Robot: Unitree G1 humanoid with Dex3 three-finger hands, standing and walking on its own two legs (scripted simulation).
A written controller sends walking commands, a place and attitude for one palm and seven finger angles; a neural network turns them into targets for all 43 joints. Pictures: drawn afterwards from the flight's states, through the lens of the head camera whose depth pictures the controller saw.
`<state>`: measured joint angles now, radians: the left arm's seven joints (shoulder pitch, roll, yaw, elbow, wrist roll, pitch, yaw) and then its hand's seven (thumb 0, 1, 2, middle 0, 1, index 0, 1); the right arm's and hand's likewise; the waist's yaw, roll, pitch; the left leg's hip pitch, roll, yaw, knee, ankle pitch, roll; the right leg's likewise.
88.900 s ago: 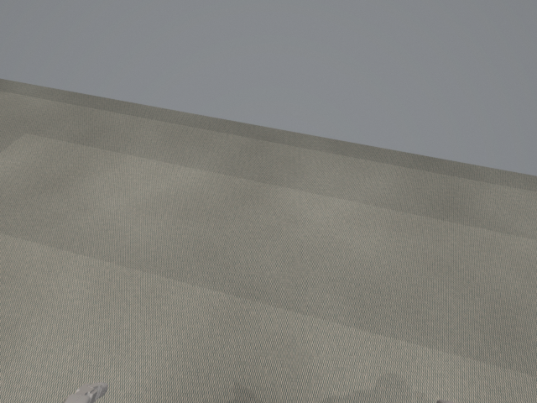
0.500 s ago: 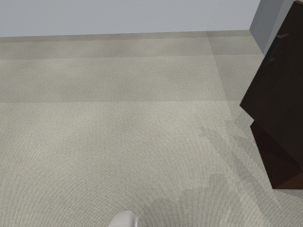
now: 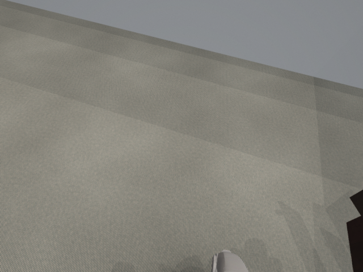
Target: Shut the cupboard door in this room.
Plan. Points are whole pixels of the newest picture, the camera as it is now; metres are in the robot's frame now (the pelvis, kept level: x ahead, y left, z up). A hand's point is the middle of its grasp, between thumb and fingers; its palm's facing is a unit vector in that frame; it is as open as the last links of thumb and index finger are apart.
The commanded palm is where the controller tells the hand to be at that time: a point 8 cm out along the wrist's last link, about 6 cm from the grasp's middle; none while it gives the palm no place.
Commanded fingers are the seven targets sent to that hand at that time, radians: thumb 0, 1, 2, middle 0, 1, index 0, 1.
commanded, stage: walk to a spot facing it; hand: left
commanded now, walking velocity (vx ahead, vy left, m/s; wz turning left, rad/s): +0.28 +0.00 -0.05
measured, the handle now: out of the picture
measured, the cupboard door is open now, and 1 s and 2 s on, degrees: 27 27 27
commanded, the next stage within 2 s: turn to face it in 0.04 s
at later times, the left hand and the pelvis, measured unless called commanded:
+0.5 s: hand (133, 223) +0.26 +0.15 -0.18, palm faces -0.10 -0.97 -0.23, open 7.3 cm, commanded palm none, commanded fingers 0.00 0.90 0.90 -0.20 -0.30 -0.20 -0.30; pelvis +0.18 -0.03 -0.01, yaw -7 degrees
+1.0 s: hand (128, 174) +0.41 +0.19 -0.17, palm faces -0.37 -0.91 -0.22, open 7.4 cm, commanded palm none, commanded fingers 0.00 0.90 0.90 -0.20 -0.30 -0.20 -0.30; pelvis +0.24 +0.02 +0.00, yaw -26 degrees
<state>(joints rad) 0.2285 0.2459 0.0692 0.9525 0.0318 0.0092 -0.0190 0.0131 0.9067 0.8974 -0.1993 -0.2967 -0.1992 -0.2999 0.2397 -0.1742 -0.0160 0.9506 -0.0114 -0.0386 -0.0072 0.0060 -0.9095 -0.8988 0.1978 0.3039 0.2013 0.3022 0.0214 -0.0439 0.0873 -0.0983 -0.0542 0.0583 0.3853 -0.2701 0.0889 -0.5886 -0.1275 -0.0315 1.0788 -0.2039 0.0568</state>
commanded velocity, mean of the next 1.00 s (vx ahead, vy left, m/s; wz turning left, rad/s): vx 0.02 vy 0.00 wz -0.54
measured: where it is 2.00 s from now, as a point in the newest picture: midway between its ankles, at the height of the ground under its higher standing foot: (173, 257)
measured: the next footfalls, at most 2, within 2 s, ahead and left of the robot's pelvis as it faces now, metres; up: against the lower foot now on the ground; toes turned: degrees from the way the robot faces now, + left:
right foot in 0.28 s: +0.27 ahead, -0.12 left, +0.00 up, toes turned -5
left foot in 0.74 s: +0.30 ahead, +0.11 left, +0.00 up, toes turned -16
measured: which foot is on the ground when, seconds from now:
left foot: down 0.00-0.30, up 0.32-0.72, down 0.74-1.00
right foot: up 0.00-0.26, down 0.28-0.74, up 0.76-1.00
